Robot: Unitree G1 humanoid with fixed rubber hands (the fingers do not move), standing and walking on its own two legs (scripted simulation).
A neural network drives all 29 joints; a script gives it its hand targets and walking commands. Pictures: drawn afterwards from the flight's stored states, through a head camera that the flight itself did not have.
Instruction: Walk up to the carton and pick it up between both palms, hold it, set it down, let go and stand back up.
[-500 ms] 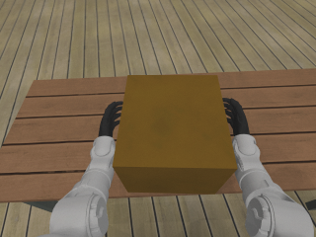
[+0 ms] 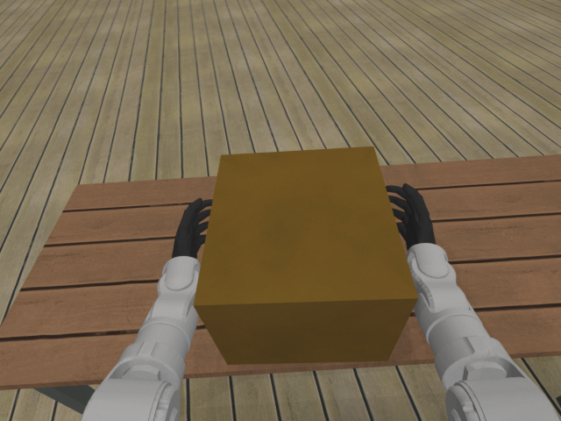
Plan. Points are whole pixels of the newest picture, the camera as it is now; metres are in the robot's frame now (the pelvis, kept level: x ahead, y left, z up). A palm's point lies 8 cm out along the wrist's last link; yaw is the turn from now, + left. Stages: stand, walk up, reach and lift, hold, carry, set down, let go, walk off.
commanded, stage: reach and lift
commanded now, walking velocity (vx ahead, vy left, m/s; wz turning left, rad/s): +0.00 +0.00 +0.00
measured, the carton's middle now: (301, 254) +0.38 -0.01 +0.01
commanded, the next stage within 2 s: hold in 1.92 s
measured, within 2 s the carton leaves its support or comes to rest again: neither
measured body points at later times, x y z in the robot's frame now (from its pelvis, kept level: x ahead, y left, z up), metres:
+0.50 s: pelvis -0.02 +0.00 +0.00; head -0.04 +0.02 +0.45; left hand +0.37 +0.17 +0.11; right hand +0.36 -0.18 +0.11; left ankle -0.02 +0.12 -0.75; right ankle -0.03 -0.12 -0.75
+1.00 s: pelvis -0.02 +0.00 +0.00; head -0.06 +0.03 +0.45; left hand +0.35 +0.17 +0.14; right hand +0.34 -0.18 +0.15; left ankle -0.02 +0.12 -0.75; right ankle -0.03 -0.12 -0.75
